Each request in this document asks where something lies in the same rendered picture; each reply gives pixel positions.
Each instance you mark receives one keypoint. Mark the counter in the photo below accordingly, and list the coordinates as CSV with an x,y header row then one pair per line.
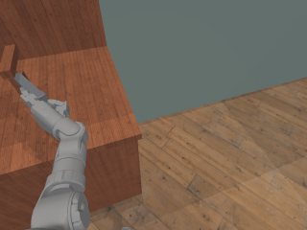
x,y
60,47

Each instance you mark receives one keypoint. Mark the tap lever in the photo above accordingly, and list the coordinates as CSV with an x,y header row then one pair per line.
x,y
23,82

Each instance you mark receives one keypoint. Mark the left robot upper arm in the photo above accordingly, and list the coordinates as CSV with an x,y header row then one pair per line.
x,y
66,211

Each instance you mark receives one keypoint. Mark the left robot forearm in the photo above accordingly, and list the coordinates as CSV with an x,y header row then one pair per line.
x,y
70,160

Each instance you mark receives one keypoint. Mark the robot left hand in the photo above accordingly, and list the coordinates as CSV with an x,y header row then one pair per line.
x,y
46,114

